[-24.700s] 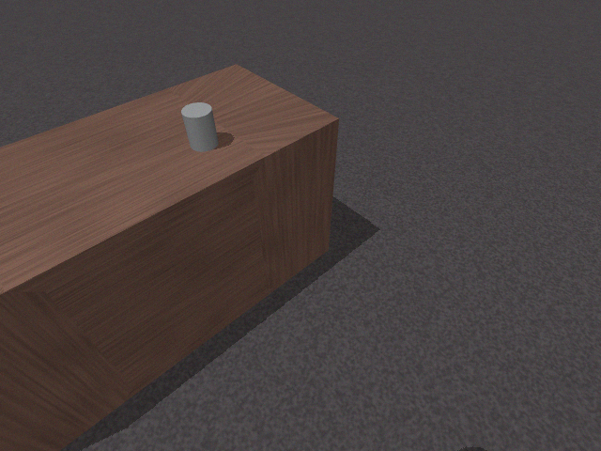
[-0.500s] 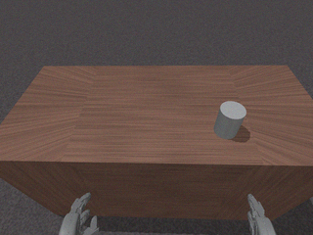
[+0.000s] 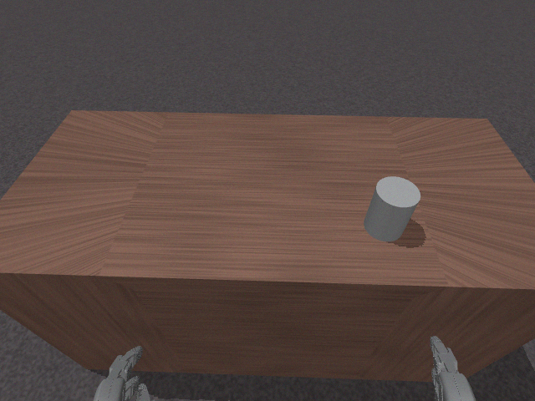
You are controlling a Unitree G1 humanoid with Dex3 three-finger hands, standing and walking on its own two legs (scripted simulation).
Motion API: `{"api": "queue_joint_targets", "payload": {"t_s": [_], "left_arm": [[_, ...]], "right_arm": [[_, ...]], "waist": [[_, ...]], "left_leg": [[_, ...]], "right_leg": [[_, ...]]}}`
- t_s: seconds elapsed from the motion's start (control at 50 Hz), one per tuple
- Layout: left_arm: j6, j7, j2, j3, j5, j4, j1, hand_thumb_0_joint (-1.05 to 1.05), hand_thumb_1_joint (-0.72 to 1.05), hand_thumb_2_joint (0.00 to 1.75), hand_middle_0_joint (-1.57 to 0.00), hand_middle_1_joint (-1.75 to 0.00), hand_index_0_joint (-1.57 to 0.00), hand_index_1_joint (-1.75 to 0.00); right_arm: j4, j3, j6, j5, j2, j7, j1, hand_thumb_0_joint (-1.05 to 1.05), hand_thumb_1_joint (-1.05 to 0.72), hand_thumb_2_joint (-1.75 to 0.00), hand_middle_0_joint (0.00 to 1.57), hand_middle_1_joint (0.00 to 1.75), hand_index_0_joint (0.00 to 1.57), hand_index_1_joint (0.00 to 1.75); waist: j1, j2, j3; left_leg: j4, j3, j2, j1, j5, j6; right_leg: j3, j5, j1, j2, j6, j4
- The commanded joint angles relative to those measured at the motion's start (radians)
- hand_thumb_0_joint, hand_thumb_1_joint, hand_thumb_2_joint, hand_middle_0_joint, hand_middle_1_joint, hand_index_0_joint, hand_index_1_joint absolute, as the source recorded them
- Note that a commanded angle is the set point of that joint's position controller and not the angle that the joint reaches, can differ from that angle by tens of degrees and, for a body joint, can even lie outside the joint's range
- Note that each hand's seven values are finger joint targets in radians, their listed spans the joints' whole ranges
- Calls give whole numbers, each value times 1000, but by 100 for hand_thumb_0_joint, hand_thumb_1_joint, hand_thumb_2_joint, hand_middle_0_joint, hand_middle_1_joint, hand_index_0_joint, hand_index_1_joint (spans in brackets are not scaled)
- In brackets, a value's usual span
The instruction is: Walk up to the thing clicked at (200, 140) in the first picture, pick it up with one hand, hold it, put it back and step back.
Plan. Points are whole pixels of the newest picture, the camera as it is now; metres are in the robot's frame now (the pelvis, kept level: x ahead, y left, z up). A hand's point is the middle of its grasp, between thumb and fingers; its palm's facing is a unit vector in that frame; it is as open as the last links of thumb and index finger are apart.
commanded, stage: home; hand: right
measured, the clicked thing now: (390, 209) +0.50 -0.22 -0.02
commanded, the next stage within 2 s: stand in 1.78 s
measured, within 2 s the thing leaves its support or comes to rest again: neither
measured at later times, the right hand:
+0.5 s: hand out of the picture +0.17 -0.18 -0.06, palm faces +0.13 +0.95 -0.28, open 17.3 cm
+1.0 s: hand out of the picture +0.16 -0.18 -0.06, palm faces +0.13 +0.95 -0.28, open 17.3 cm
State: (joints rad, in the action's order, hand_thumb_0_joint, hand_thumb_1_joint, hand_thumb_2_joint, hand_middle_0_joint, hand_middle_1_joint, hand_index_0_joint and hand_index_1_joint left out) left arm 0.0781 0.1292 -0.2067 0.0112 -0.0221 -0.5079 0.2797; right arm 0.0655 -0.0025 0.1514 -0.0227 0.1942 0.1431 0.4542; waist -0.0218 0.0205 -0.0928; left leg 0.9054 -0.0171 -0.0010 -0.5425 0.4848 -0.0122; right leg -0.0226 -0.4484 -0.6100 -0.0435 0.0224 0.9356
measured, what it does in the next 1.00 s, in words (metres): stands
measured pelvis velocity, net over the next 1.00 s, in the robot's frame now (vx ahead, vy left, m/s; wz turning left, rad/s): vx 0.00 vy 0.00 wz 0.00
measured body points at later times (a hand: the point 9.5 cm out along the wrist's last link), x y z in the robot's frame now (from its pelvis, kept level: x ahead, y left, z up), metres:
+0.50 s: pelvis +0.00 +0.00 +0.00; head +0.02 +0.00 +0.45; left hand +0.16 +0.24 -0.08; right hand +0.16 -0.23 -0.04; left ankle -0.01 +0.13 -0.69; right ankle +0.01 -0.13 -0.69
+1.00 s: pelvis +0.00 +0.00 +0.00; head +0.02 +0.00 +0.45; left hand +0.16 +0.24 -0.07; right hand +0.15 -0.23 -0.04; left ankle -0.01 +0.13 -0.69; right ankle +0.01 -0.13 -0.69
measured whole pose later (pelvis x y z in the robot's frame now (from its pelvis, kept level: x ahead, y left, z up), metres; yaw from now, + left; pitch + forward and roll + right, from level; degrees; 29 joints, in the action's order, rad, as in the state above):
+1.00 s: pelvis +0.00 +0.00 +0.00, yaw +0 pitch +7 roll +1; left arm 0.12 0.16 -0.21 0.02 -0.01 -0.52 0.27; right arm 0.03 0.01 0.24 -0.02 0.20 0.15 0.45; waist -0.02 0.02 -0.09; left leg 0.91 -0.02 0.00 -0.55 0.48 -0.01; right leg -0.03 -0.45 -0.62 -0.04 0.03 0.94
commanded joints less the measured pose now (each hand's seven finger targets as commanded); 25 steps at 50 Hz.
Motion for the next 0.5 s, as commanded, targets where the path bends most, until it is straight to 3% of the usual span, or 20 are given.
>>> {"api": "queue_joint_targets", "payload": {"t_s": [0.0,0.04,0.14,0.2,0.32,0.38,0.48], "left_arm": [[59,16,-123,-53,6,157,-58,0,90,90,-20,-30,-20,-30],[64,17,-124,-52,5,158,-68,0,90,90,-20,-30,-20,-30],[67,19,-127,-53,6,159,-71,0,90,90,-20,-30,-20,-30],[73,24,-123,-49,8,164,-75,0,90,90,-20,-30,-20,-30],[79,28,-127,-47,7,160,-77,0,90,90,-20,-30,-20,-30],[85,32,-126,-50,8,160,-74,0,90,90,-20,-30,-20,-30],[86,38,-122,-47,10,155,-73,0,90,90,-20,-30,-20,-30]], "right_arm": [[-181,-36,-36,14,81,6,-4,0,53,-7,6,6,5,6],[-178,-47,-30,13,87,6,-14,0,54,-6,5,5,5,5],[-197,-54,-17,14,98,7,-14,0,55,-5,5,5,5,5],[-210,-56,-11,14,103,7,-27,0,54,-6,5,5,5,5],[-228,-39,0,14,99,10,-40,0,53,-6,5,6,5,6],[-219,-43,6,15,90,10,-16,0,52,-7,6,6,6,6],[-220,-54,11,15,105,11,-21,0,53,-7,5,6,5,6]], "waist": [[2,17,-89],[-1,-24,-71],[10,-2,-87],[5,0,-90],[3,28,-71],[0,-12,-121],[6,-23,-123]], "left_leg": [[-144,-39,22,5,-259,11],[-158,-35,20,4,-250,4],[-150,-37,21,10,-247,8],[-165,-29,18,3,-204,6],[-162,-35,21,-19,-164,11],[-153,-33,19,7,-228,6],[-153,-29,16,22,-271,1]], "right_leg": [[33,239,114,22,-25,-143],[37,219,103,25,-29,-137],[34,224,107,25,-26,-142],[39,175,99,30,-29,-142],[34,141,97,26,-25,-157],[33,198,111,27,-30,-133],[37,231,108,29,-32,-116]]}}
